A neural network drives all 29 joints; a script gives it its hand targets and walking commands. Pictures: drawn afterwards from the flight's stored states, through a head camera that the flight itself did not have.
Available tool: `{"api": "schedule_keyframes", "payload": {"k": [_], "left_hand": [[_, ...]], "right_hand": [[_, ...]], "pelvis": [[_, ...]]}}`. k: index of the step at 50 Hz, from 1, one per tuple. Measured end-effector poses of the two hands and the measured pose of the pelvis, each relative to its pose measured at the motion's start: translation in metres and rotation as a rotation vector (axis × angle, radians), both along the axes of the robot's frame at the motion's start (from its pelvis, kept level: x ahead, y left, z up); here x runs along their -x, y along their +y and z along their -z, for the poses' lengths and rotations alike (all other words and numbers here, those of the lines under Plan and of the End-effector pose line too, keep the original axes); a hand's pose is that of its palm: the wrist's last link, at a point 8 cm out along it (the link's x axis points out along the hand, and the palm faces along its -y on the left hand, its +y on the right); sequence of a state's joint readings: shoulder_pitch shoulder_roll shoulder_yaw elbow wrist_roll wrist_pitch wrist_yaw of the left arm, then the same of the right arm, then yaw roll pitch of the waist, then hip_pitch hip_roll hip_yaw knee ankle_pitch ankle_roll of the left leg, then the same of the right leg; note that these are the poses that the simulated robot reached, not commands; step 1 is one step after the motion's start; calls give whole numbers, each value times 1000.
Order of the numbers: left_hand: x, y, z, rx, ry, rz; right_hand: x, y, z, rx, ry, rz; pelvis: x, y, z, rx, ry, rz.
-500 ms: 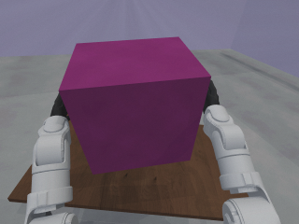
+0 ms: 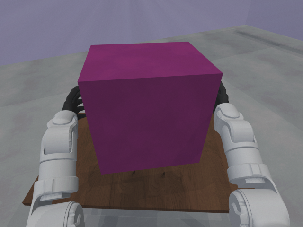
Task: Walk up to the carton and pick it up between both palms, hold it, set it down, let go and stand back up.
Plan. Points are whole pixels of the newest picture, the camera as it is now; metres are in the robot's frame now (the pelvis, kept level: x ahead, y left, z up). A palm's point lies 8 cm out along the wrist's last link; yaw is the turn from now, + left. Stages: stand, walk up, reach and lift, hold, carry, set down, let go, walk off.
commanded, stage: hold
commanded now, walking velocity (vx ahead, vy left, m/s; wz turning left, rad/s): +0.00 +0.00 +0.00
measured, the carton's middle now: (146, 105) +0.43 +0.00 +0.16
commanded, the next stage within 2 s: none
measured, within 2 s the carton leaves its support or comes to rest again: neither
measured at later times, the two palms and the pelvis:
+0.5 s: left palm (54, 111) +0.33 +0.21 +0.23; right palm (218, 88) +0.35 -0.17 +0.25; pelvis -0.01 +0.01 +0.00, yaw +0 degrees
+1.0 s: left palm (52, 127) +0.33 +0.23 +0.18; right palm (204, 100) +0.35 -0.14 +0.22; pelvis +0.00 +0.01 +0.00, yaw +0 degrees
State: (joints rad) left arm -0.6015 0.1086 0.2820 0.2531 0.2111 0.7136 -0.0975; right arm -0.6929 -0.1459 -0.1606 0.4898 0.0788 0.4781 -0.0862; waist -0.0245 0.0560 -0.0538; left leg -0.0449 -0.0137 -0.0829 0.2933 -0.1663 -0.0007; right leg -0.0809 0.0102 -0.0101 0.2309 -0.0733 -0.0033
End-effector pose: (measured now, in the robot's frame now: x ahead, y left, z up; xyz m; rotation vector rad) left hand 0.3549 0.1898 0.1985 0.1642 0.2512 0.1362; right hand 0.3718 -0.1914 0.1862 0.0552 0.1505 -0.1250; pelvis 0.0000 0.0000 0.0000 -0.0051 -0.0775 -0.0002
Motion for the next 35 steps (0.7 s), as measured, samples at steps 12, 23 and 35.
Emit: {"api": "schedule_keyframes", "payload": {"k": [12,23,35], "left_hand": [[28,43,15,99,-106,-105],[30,30,-27,106,-136,-30],[3,-4,-15,-8,-24,17]], "right_hand": [[21,52,-37,120,-112,-19],[23,33,-68,3,-129,-6],[1,-5,-13,-52,-29,3]], "pelvis": [[-1,7,0,4,1,-2],[11,11,1,4,-22,-5],[4,2,0,1,-9,-2]]}}
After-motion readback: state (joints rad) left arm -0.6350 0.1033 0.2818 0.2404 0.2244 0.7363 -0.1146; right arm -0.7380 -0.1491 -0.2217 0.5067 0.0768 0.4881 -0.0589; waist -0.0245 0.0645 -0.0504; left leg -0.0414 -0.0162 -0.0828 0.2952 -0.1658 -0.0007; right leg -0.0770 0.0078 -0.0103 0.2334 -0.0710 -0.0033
